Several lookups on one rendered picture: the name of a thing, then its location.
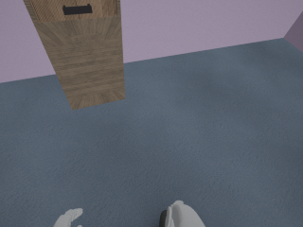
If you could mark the left robot hand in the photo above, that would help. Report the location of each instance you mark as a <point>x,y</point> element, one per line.
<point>66,219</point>

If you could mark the cabinet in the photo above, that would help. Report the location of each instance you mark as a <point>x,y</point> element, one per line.
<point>90,72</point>

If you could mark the right robot thigh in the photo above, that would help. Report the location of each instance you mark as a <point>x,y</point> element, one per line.
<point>182,215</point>

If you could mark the drawer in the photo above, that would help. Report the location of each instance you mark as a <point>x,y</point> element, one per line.
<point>51,10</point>

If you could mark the handle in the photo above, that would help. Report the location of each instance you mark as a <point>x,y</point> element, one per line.
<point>77,10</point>
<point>84,37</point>

